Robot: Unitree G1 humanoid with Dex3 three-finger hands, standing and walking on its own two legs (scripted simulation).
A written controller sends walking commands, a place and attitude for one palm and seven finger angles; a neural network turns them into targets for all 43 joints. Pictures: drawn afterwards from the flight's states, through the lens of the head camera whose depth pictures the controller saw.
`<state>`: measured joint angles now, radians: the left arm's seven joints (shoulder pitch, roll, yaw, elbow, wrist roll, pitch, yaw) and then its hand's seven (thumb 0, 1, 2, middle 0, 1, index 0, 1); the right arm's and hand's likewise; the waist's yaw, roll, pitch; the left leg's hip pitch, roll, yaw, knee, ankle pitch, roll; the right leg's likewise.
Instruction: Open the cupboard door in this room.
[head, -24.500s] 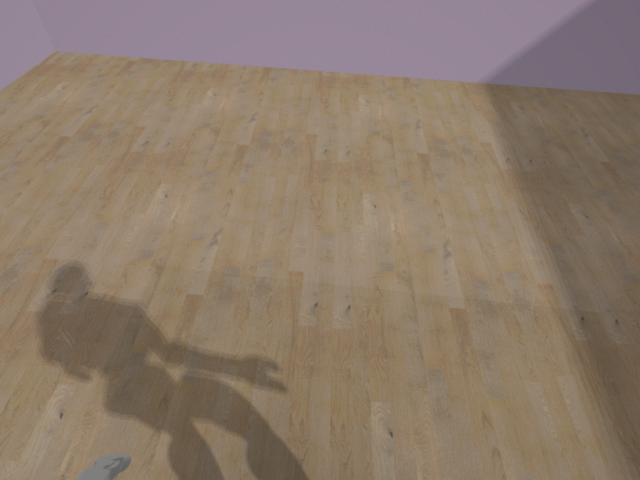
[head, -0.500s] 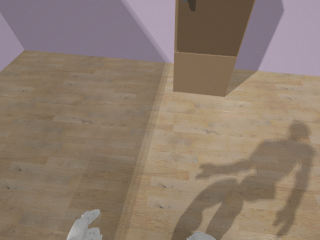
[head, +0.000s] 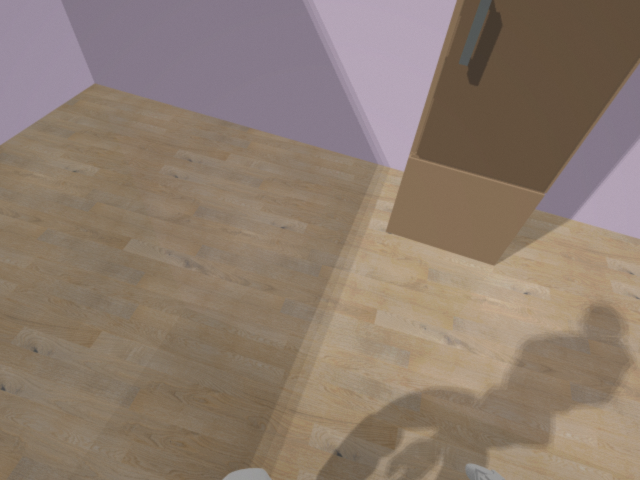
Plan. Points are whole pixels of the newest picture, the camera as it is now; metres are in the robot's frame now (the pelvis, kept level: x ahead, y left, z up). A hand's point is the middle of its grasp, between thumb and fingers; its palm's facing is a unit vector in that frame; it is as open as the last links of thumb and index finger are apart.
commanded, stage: stand and wait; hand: left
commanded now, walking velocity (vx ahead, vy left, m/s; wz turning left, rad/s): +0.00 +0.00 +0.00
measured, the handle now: (476, 27) +1.10 -0.26 +0.10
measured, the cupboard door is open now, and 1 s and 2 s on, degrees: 0 0 0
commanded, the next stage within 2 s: look at it before walking up in 0.80 s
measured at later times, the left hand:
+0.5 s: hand (224, 448) +0.18 +0.15 -0.15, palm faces +0.03 -0.98 -0.22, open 7.2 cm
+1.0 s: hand out of the picture +0.08 +0.12 -0.16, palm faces +0.08 -0.99 -0.15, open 7.4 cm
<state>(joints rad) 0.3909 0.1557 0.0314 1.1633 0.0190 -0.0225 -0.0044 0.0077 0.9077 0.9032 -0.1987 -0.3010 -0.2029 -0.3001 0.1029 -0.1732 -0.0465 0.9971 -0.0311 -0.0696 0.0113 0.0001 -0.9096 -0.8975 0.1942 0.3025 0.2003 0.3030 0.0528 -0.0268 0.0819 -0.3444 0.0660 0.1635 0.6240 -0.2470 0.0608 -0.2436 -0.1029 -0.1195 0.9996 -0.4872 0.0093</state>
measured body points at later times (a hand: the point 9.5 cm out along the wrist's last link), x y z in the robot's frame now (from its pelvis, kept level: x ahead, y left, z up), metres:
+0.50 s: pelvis +0.11 -0.02 +0.01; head +0.12 -0.04 +0.46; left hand +0.18 +0.20 -0.14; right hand +0.08 -0.22 -0.16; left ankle +0.06 +0.09 -0.73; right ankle +0.14 -0.13 -0.73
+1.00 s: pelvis +0.12 -0.03 +0.02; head +0.12 -0.03 +0.47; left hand +0.08 +0.17 -0.15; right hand +0.11 -0.24 -0.15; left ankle +0.06 +0.09 -0.73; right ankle +0.14 -0.13 -0.73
